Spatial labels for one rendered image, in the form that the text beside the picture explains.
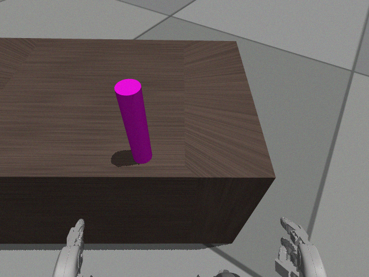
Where can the left robot hand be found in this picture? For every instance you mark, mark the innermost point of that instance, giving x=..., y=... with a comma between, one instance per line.
x=70, y=258

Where can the right robot hand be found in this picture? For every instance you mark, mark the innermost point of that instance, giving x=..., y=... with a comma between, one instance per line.
x=305, y=259

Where can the can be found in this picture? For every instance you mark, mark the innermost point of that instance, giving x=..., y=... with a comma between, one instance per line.
x=131, y=104

